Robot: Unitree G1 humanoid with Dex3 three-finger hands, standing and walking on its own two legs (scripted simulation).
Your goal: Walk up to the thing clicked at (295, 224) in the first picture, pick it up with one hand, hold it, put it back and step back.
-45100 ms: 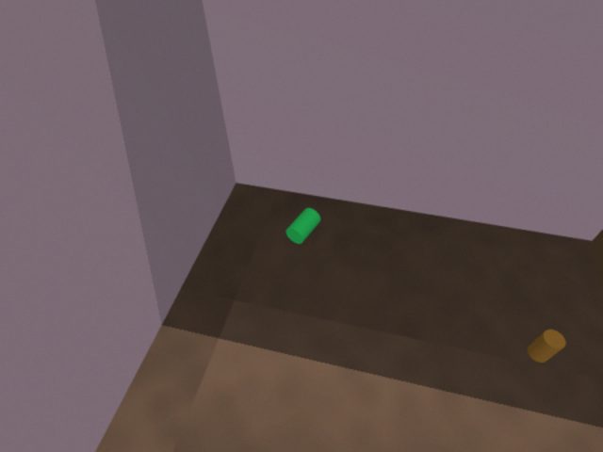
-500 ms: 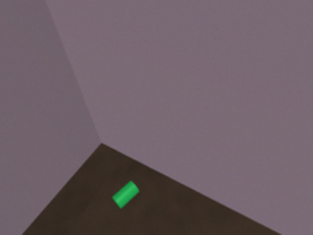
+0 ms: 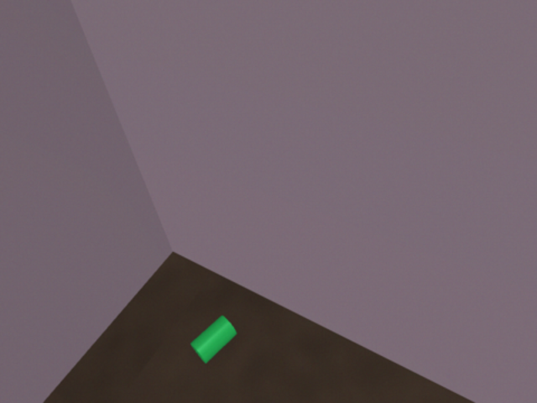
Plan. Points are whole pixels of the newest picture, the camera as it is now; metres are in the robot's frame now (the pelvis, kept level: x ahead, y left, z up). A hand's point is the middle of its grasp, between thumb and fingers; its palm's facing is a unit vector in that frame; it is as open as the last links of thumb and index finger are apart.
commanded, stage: stand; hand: left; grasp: from above
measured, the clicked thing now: (214, 338) +0.48 +0.23 -0.74
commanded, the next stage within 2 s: step back in 1.48 s
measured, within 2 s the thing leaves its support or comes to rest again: neither
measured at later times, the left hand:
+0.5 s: hand out of the picture +0.08 +0.24 -0.16, palm faces +0.01 -0.94 -0.33, open 7.4 cm
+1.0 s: hand out of the picture +0.09 +0.24 -0.15, palm faces +0.02 -0.94 -0.35, open 7.4 cm
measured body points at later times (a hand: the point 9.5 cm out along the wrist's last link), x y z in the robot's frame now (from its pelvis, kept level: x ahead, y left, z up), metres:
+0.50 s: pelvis +0.01 -0.01 +0.00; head +0.02 -0.01 +0.45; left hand +0.08 +0.29 -0.13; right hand +0.08 -0.30 -0.14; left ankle +0.03 +0.13 -0.75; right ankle -0.01 -0.12 -0.75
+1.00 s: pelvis +0.02 -0.01 +0.00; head +0.03 -0.02 +0.45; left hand +0.09 +0.29 -0.13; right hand +0.10 -0.30 -0.14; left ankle +0.03 +0.13 -0.75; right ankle -0.01 -0.12 -0.75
